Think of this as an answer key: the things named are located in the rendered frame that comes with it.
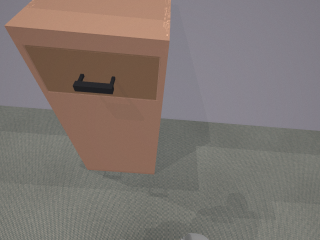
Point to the cabinet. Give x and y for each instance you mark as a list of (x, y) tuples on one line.
[(110, 133)]

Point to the drawer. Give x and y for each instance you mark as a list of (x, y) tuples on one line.
[(136, 76)]

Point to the handle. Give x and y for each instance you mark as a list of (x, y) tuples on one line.
[(94, 87)]

